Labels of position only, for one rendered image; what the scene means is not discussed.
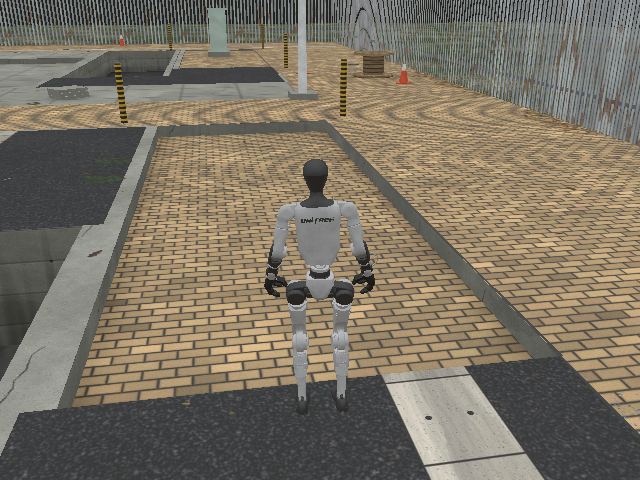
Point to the robot left hand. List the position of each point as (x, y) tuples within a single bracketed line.
[(279, 282)]

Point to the robot right hand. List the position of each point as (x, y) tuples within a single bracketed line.
[(362, 279)]

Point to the left robot thigh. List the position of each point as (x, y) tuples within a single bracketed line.
[(297, 304)]

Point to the humanoid robot torso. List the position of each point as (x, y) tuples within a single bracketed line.
[(318, 237)]

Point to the robot right upper arm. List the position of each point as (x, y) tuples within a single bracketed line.
[(349, 211)]

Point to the robot left forearm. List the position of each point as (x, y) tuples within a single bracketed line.
[(272, 266)]

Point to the robot left upper arm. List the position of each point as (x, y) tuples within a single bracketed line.
[(286, 213)]

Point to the robot right forearm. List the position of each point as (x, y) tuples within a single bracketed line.
[(365, 262)]

